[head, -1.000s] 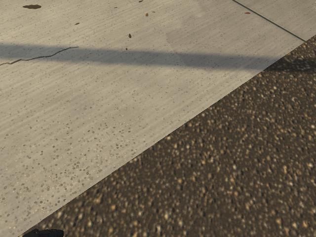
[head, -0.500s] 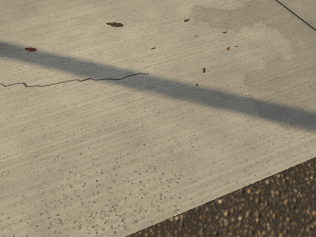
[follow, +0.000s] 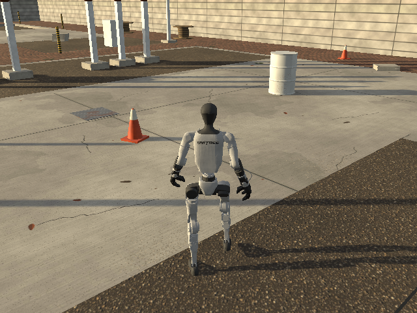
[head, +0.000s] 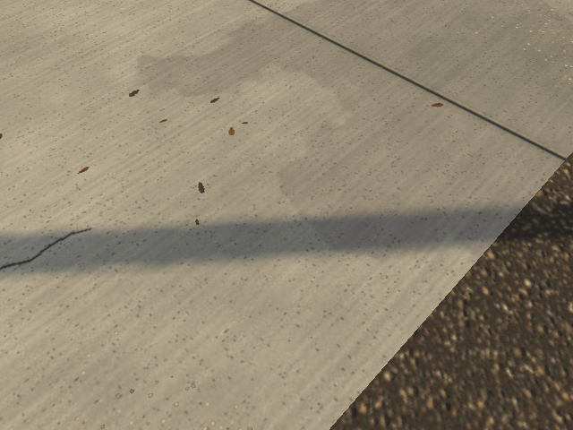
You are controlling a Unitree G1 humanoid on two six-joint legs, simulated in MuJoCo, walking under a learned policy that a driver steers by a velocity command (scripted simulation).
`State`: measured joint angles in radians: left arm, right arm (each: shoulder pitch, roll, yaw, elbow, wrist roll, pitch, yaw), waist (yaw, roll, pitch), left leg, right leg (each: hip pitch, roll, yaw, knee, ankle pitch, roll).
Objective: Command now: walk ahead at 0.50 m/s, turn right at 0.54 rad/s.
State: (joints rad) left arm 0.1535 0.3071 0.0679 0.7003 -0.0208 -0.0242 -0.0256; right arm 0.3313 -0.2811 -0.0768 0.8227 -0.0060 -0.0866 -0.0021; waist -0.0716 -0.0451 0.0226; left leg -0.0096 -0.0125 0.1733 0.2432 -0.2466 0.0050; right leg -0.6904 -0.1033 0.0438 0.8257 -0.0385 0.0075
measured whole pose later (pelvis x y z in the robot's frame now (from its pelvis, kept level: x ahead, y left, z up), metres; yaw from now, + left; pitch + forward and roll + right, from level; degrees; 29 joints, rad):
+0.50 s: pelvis +0.27 -0.07 +0.00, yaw -16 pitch +2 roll +0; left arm 0.33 0.28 0.06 0.71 -0.01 -0.05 0.00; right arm 0.07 -0.30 -0.05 0.72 -0.01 -0.09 0.01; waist 0.06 0.04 0.04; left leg -0.66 0.09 -0.08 0.68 0.04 -0.06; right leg -0.13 0.10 0.11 0.34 -0.22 -0.08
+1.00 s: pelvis +0.56 -0.08 +0.01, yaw -6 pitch +2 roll -1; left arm 0.09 0.29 0.04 0.66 0.02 -0.09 0.00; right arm 0.37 -0.27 -0.05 0.77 0.02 -0.05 0.00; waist -0.07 -0.03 0.04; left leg -0.14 -0.12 -0.13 0.32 -0.20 0.09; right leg -0.64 -0.06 0.11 0.70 -0.06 0.06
